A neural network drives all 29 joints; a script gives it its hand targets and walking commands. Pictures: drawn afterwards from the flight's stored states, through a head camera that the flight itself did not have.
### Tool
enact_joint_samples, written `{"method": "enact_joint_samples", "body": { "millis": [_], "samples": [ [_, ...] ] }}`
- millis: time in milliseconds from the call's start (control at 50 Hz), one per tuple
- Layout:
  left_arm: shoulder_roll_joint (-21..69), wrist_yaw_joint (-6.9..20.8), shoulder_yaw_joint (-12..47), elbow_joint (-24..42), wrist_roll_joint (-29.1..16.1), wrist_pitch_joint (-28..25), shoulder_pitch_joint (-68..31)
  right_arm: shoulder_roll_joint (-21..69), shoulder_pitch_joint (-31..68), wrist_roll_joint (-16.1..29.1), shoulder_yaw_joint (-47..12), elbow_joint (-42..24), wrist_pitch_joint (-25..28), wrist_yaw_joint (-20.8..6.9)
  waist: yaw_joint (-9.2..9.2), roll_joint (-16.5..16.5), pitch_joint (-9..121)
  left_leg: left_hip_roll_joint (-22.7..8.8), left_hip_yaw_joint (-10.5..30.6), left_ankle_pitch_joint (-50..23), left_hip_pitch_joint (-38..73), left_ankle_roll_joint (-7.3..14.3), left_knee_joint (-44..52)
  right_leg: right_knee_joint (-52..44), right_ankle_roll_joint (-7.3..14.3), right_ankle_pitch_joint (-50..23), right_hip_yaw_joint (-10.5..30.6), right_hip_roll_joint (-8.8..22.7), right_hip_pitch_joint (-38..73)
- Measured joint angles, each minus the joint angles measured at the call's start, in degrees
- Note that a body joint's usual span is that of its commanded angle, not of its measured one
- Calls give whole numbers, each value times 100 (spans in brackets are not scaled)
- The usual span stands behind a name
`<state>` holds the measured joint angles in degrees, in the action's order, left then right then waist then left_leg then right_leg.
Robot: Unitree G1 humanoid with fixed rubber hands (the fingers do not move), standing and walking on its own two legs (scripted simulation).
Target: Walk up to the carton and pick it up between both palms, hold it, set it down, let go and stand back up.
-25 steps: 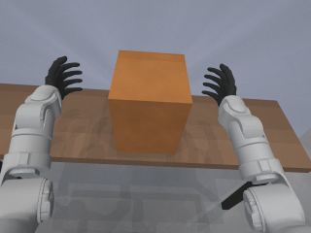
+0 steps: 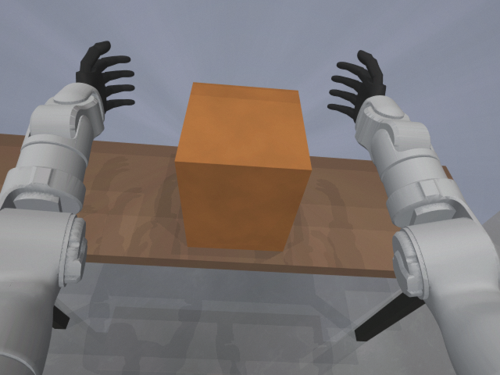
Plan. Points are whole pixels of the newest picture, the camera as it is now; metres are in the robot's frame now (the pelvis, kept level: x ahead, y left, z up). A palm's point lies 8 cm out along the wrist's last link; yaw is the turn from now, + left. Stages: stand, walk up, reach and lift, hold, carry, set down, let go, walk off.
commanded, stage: reach and lift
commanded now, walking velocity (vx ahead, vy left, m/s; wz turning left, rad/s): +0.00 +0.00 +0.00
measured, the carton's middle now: (240, 171) +0.48 +0.05 +0.04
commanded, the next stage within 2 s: none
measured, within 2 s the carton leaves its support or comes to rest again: neither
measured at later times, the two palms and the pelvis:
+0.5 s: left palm (113, 146) +0.43 +0.27 +0.12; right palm (345, 152) +0.46 -0.12 +0.13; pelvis -0.01 +0.00 -0.01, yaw +0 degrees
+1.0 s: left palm (127, 166) +0.43 +0.26 +0.07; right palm (338, 169) +0.46 -0.12 +0.09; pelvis -0.01 +0.00 -0.02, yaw -1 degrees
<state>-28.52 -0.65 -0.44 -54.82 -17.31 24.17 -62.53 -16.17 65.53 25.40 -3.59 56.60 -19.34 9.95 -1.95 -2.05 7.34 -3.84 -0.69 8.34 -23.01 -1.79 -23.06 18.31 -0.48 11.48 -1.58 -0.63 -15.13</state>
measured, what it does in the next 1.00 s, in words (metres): stands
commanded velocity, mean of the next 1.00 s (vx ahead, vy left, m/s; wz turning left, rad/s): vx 0.00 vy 0.00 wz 0.00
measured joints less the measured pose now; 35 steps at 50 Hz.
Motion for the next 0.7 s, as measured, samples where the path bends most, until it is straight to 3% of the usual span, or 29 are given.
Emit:
{"method": "enact_joint_samples", "body": {
  "millis": [160,320,540,700],
  "samples": [
    [1,85,129,-817,19,-448,-322,-24,295,49,-124,710,191,-91,15,-26,-35,1,7,-46,-18,0,58,-43,4,-39,-6,-2,-24],
    [187,149,134,-1075,62,-1210,192,226,-343,-233,-42,542,723,-72,20,-47,47,-7,10,-94,-267,-6,50,11,9,-64,-6,-10,-297],
    [521,-41,140,-1406,-23,-2120,471,522,-742,-717,303,506,1274,-92,-48,8,444,-31,52,-75,-1066,-11,-209,309,16,-13,-38,-33,-1103],
    [647,112,21,-2166,213,-2700,231,452,-497,-626,75,1175,1681,-132,-29,-4,457,-8,37,-19,-1085,8,-283,436,-3,66,-24,-6,-1149]
  ]
}}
